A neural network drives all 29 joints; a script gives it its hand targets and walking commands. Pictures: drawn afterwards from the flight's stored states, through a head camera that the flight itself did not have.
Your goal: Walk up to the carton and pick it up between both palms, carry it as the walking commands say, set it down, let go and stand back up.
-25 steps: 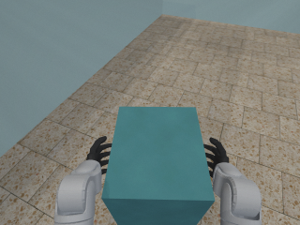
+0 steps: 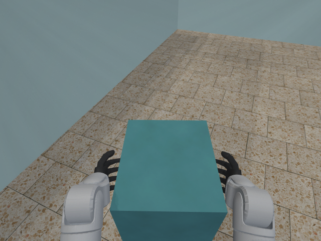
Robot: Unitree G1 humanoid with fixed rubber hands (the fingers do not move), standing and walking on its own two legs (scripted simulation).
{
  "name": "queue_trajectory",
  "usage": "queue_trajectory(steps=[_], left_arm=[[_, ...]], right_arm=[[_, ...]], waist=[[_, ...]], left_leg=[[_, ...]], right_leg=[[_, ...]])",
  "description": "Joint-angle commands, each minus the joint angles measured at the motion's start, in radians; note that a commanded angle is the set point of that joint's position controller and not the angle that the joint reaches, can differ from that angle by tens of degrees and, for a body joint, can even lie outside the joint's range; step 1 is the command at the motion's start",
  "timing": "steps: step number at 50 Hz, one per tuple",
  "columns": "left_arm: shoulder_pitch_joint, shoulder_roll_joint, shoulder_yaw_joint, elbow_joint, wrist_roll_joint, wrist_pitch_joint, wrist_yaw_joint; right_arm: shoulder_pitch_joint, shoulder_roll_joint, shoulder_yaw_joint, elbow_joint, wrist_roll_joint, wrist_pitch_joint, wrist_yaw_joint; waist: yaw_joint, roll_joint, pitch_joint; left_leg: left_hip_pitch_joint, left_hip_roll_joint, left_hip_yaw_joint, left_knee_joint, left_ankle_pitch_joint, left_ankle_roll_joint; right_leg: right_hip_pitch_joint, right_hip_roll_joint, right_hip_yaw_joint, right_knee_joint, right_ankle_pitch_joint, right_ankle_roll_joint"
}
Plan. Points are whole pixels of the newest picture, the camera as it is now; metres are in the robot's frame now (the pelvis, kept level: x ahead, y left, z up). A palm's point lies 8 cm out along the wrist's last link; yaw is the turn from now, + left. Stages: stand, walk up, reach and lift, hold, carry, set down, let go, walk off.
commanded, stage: carry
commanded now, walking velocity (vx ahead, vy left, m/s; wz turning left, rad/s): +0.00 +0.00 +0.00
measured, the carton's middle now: (166, 184) +0.29 +0.00 +0.01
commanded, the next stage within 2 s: none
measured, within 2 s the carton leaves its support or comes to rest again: neither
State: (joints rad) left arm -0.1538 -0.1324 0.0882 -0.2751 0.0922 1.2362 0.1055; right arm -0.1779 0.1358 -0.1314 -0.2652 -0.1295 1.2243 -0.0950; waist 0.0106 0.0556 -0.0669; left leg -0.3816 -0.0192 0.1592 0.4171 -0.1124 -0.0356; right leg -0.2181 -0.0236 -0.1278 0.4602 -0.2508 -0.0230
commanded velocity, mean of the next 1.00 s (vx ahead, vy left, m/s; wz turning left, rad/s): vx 0.00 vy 0.00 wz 0.00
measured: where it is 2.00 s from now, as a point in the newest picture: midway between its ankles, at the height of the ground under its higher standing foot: outside the picture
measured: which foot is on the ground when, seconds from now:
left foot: down 0.00-0.62, up 0.64-0.80, down 0.82-1.00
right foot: down 0.00-0.50, up 0.52-0.60, down 0.62-1.00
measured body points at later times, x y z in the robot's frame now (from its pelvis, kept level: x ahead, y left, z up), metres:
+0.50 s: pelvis -0.07 +0.05 -0.01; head -0.08 +0.06 +0.44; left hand +0.21 +0.20 +0.06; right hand +0.22 -0.10 +0.07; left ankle +0.08 +0.09 -0.74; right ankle -0.01 -0.10 -0.73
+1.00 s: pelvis -0.11 +0.09 -0.01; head -0.12 +0.10 +0.44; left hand +0.17 +0.24 +0.04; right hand +0.17 -0.06 +0.04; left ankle -0.07 +0.20 -0.74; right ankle -0.04 -0.03 -0.74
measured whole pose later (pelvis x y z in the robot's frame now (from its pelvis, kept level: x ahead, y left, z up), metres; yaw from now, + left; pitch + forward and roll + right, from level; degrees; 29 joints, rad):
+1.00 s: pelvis -0.11 +0.09 -0.01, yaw -1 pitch +2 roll +1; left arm -0.14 -0.13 0.10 -0.16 0.13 1.08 0.08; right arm -0.17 0.13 -0.13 -0.12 -0.13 1.05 -0.09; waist 0.00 -0.02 -0.07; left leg -0.36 -0.02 0.05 0.54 -0.21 0.02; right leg -0.41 -0.07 -0.08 0.53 -0.15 0.01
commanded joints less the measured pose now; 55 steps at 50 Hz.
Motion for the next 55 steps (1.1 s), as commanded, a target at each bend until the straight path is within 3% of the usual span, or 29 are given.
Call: queue_trajectory(steps=[1, 4, 10, 14, 19, 23, 25, 26, 28, 30, 31, 32, 33, 35, 36, 37, 38, 39, 40, 42, 43, 44, 45, 46, 48, 51, 52, 53, 55], left_arm=[[-0.596, -0.960, -0.661, -0.122, -0.423, -0.035, -0.294], [-0.583, -0.933, -0.642, -0.109, -0.366, -0.035, -0.265], [-0.595, -0.909, -0.673, -0.154, -0.386, -0.024, -0.259], [-0.663, -0.908, -0.700, -0.153, -0.398, -0.026, -0.249], [-0.656, -0.923, -0.719, -0.137, -0.432, -0.044, -0.257], [-0.608, -0.879, -0.645, -0.078, -0.375, -0.086, -0.257], [-0.664, -0.912, -0.736, -0.203, -0.422, -0.059, -0.246], [-0.612, -0.900, -0.648, -0.041, -0.382, -0.045, -0.248], [-0.675, -0.902, -0.691, -0.142, -0.408, -0.047, -0.255], [-0.577, -0.844, -0.575, 0.090, -0.315, -0.079, -0.248], [-0.562, -0.872, -0.669, -0.076, -0.379, -0.087, -0.248], [-0.642, -0.922, -0.690, -0.130, -0.431, -0.079, -0.247], [-0.766, -0.929, -0.733, -0.252, -0.455, -0.074, -0.253], [-0.575, -0.875, -0.555, 0.087, -0.322, -0.073, -0.268], [-0.636, -0.911, -0.693, -0.170, -0.411, -0.087, -0.272], [-0.548, -0.784, -0.417, 0.276, -0.191, -0.151, -0.278], [-0.626, -0.906, -0.727, -0.233, -0.399, -0.164, -0.269], [-0.580, -0.832, -0.460, 0.210, -0.208, -0.182, -0.267], [-0.631, -0.894, -0.662, -0.162, -0.376, -0.167, -0.256], [-0.591, -0.857, -0.548, 0.046, -0.274, -0.154, -0.242], [-0.580, -0.871, -0.608, -0.049, -0.318, -0.147, -0.247], [-0.523, -0.830, -0.466, 0.219, -0.181, -0.181, -0.245], [-0.549, -0.905, -0.672, -0.140, -0.339, -0.185, -0.246], [-0.594, -0.840, -0.481, 0.168, -0.218, -0.220, -0.248], [-0.681, -0.867, -0.665, -0.136, -0.329, -0.231, -0.233], [-0.617, -0.856, -0.664, -0.166, -0.347, -0.210, -0.239], [-0.502, -0.783, -0.495, 0.180, -0.189, -0.237, -0.238], [-0.561, -0.830, -0.648, -0.121, -0.320, -0.244, -0.234], [-0.564, -0.861, -0.664, -0.122, -0.335, -0.234, -0.232]], right_arm=[[-0.565, 0.966, 0.781, -0.135, 0.432, -0.028, 0.248], [-0.633, 0.977, 0.802, -0.146, 0.470, -0.002, 0.261], [-0.493, 0.927, 0.741, -0.100, 0.447, 0.001, 0.278], [-0.548, 0.946, 0.700, -0.069, 0.437, 0.004, 0.275], [-0.568, 0.950, 0.708, -0.114, 0.417, -0.025, 0.265], [-0.465, 0.906, 0.657, -0.017, 0.353, -0.067, 0.255], [-0.545, 0.974, 0.731, -0.118, 0.437, -0.027, 0.261], [-0.539, 0.910, 0.650, -0.010, 0.408, -0.020, 0.264], [-0.602, 0.933, 0.682, -0.063, 0.432, -0.021, 0.286], [-0.505, 0.855, 0.564, 0.123, 0.329, -0.055, 0.287], [-0.531, 0.914, 0.690, -0.060, 0.405, -0.058, 0.285], [-0.517, 0.911, 0.699, -0.068, 0.421, -0.044, 0.280], [-0.620, 0.965, 0.763, -0.148, 0.449, -0.048, 0.272], [-0.458, 0.840, 0.546, 0.107, 0.288, -0.090, 0.244], [-0.483, 0.932, 0.691, -0.073, 0.376, -0.098, 0.241], [-0.384, 0.820, 0.424, 0.369, 0.173, -0.156, 0.242], [-0.539, 0.957, 0.748, -0.158, 0.433, -0.153, 0.247], [-0.529, 0.878, 0.526, 0.227, 0.271, -0.166, 0.248], [-0.576, 0.935, 0.748, -0.127, 0.433, -0.141, 0.250], [-0.513, 0.886, 0.603, 0.111, 0.331, -0.140, 0.253], [-0.492, 0.916, 0.696, -0.010, 0.392, -0.138, 0.255], [-0.484, 0.834, 0.531, 0.190, 0.282, -0.174, 0.259], [-0.582, 0.916, 0.761, -0.212, 0.444, -0.174, 0.253], [-0.509, 0.863, 0.538, 0.198, 0.291, -0.197, 0.254], [-0.534, 0.929, 0.669, -0.026, 0.387, -0.201, 0.250], [-0.523, 0.916, 0.729, -0.132, 0.409, -0.187, 0.239], [-0.409, 0.820, 0.530, 0.200, 0.238, -0.222, 0.234], [-0.425, 0.861, 0.673, -0.076, 0.350, -0.226, 0.230], [-0.500, 0.886, 0.709, -0.135, 0.378, -0.218, 0.224]], waist=[[-0.019, -0.186, -0.215], [-0.006, -0.168, -0.258], [-0.001, 0.040, -0.248], [0.000, 0.114, -0.214], [0.001, -0.105, -0.296], [-0.029, -0.123, -0.356], [-0.023, 0.186, -0.319], [0.001, 0.197, -0.265], [0.041, 0.220, -0.302], [0.078, 0.158, -0.283], [0.074, -0.138, -0.280], [0.026, -0.473, -0.315], [-0.021, -0.302, -0.210], [-0.023, -0.082, -0.279], [-0.029, -0.091, -0.325], [-0.023, -0.118, -0.310], [-0.015, -0.157, -0.287], [-0.023, -0.198, -0.284], [-0.016, -0.176, -0.193], [0.000, 0.167, -0.281], [0.002, 0.055, -0.264], [-0.007, 0.089, -0.296], [-0.003, -0.006, -0.324], [-0.008, 0.016, -0.338], [-0.013, 0.068, -0.296], [-0.013, -0.065, -0.342], [-0.014, -0.009, -0.349], [-0.018, -0.031, -0.321], [-0.015, -0.062, -0.336]], left_leg=[[0.088, 0.090, -0.120, 0.076, 0.001, 0.003], [0.205, 0.161, -0.163, 0.032, 0.115, 0.035], [0.031, 0.234, -0.275, -0.217, -0.423, 0.071], [0.038, 0.174, -0.200, -0.295, -0.466, -0.016], [0.130, 0.052, -0.081, -0.087, -0.222, -0.092], [0.322, 0.095, -0.164, 0.098, -0.095, 0.017], [0.156, 0.234, -0.338, -0.304, -0.494, -0.033], [0.028, 0.272, -0.351, -0.391, -0.605, -0.024], [-0.097, 0.177, -0.139, -0.502, -0.604, -0.174], [-0.077, 0.032, 0.022, -0.328, -0.401, -0.300], [0.049, -0.067, 0.063, 0.052, -0.317, -0.253], [0.016, -0.012, -0.101, 0.535, -0.428, -0.092], [-0.068, 0.034, -0.241, 0.667, -0.293, -0.042], [-0.009, 0.061, -0.206, 0.697, -0.220, 0.033], [0.001, 0.061, -0.168, 0.522, -0.202, 0.034], [0.008, 0.035, -0.128, 0.340, -0.237, 0.029], [-0.002, 0.007, -0.088, 0.109, -0.231, 0.037], [0.102, 0.008, -0.069, -0.004, -0.181, 0.034], [0.175, 0.029, -0.141, -0.056, -0.138, 0.031], [0.183, 0.262, -0.415, -0.065, 0.081, 0.121], [0.061, 0.242, -0.380, -0.041, 0.122, 0.116], [0.032, 0.200, -0.338, -0.088, 0.010, 0.086], [0.044, 0.188, -0.317, -0.087, -0.074, 0.089], [0.056, 0.173, -0.314, -0.074, -0.093, 0.074], [0.002, 0.142, -0.263, -0.110, -0.244, 0.054], [0.036, 0.164, -0.290, -0.090, -0.228, 0.082], [0.065, 0.152, -0.267, -0.047, -0.168, 0.077], [0.061, 0.143, -0.260, -0.050, -0.131, 0.069], [0.070, 0.140, -0.255, -0.026, -0.060, 0.080]], right_leg=[[-0.043, -0.229, 0.135, -0.182, -0.120, -0.017], [-0.092, -0.144, 0.103, -0.095, 0.038, 0.025], [0.012, -0.071, 0.056, 0.026, -0.088, 0.020], [-0.014, 0.000, 0.007, 0.025, -0.200, -0.004], [-0.015, -0.090, 0.126, -0.189, -0.373, -0.056], [-0.271, -0.074, 0.052, -0.026, -0.277, -0.006], [-0.175, 0.071, -0.068, 0.311, -0.290, 0.005], [-0.090, 0.070, -0.025, 0.378, -0.279, -0.021], [0.118, 0.156, -0.154, 0.404, -0.257, -0.045], [0.273, 0.131, -0.179, -0.039, -0.330, -0.121], [0.175, -0.013, 0.024, -0.328, -0.283, -0.160], [-0.060, -0.355, 0.478, -0.308, -0.395, -0.216], [-0.236, -0.425, 0.507, -0.332, -0.514, -0.250], [-0.208, -0.259, 0.178, -0.186, -0.108, -0.123], [-0.118, -0.185, 0.084, -0.113, 0.011, -0.071], [-0.062, -0.133, 0.049, -0.049, 0.041, -0.062], [-0.013, -0.133, 0.077, -0.023, 0.044, -0.066], [-0.056, -0.135, 0.098, -0.015, -0.095, -0.054], [-0.210, -0.127, 0.121, -0.038, -0.245, -0.022], [-0.204, -0.064, 0.098, 0.086, -0.073, 0.037], [-0.057, -0.073, 0.097, 0.051, -0.022, 0.031], [-0.011, -0.038, 0.051, 0.123, -0.012, 0.036], [-0.006, -0.048, 0.073, 0.073, 0.006, 0.031], [0.014, -0.060, 0.095, 0.067, 0.017, 0.027], [-0.008, -0.081, 0.118, 0.033, 0.020, 0.021], [0.011, -0.071, 0.089, 0.030, 0.000, 0.024], [0.001, -0.096, 0.137, 0.007, 0.041, 0.024], [-0.006, -0.105, 0.124, 0.013, 0.038, 0.015], [-0.002, -0.121, 0.125, -0.002, 0.059, 0.025]])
